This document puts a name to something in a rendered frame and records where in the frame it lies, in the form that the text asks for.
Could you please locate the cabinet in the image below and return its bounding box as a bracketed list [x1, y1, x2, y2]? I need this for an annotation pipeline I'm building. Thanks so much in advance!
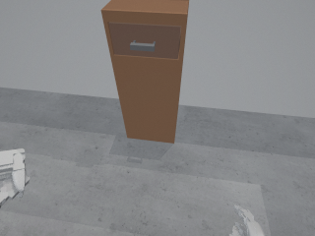
[101, 0, 189, 144]

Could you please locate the robot right hand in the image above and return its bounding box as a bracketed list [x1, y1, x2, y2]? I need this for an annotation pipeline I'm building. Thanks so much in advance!
[229, 205, 265, 236]

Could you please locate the robot left hand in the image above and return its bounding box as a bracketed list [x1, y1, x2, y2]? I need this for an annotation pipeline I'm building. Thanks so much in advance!
[0, 148, 30, 208]

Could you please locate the drawer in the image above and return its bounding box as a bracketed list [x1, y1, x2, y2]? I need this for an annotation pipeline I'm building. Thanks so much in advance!
[108, 22, 182, 59]

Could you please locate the handle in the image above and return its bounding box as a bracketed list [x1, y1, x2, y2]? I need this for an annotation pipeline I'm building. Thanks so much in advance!
[130, 40, 156, 52]

